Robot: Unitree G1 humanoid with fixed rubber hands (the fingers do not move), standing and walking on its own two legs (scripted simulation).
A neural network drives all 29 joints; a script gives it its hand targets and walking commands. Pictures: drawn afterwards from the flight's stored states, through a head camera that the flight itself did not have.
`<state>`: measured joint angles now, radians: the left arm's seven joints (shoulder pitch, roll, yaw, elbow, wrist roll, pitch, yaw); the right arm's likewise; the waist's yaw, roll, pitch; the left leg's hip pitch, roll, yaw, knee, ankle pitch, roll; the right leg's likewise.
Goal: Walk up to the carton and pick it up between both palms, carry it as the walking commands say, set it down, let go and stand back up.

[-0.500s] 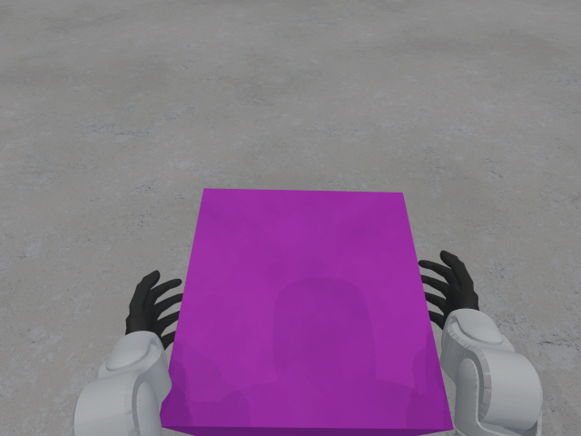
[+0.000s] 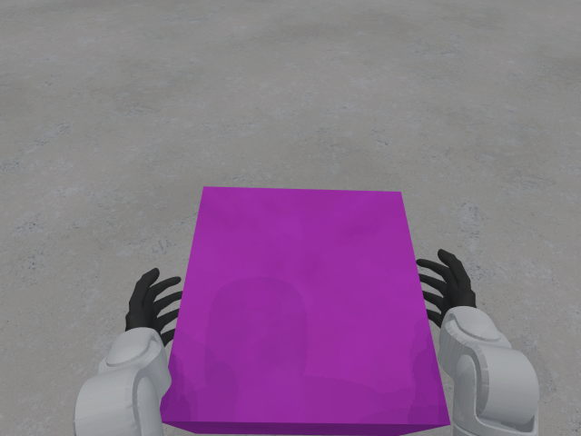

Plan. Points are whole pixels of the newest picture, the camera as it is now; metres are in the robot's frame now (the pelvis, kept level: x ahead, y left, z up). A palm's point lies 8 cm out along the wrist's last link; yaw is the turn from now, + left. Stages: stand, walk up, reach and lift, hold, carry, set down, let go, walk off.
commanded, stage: carry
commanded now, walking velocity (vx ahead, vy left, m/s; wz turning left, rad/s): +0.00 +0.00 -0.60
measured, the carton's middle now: (299, 311) +0.30 +0.01 +0.01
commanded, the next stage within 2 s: none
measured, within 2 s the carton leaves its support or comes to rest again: neither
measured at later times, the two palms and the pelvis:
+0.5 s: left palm (235, 320) +0.25 +0.09 +0.08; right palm (566, 390) +0.17 -0.26 +0.10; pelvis -0.02 -0.02 +0.00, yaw -18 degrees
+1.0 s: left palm (333, 333) +0.25 -0.03 +0.06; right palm out of the picture +0.05 -0.33 +0.09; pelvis -0.06 -0.04 -0.01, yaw -35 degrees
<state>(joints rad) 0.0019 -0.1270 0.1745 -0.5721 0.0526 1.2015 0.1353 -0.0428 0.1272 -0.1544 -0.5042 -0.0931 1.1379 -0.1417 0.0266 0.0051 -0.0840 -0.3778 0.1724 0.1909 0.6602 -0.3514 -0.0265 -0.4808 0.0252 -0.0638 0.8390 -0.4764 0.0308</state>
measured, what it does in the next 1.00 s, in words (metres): steps on the spot, turning right: right foot, then left foot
